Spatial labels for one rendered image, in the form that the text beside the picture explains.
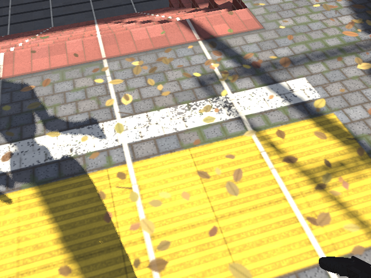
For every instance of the robot right hand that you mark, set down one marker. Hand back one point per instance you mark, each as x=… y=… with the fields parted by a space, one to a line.
x=351 y=267

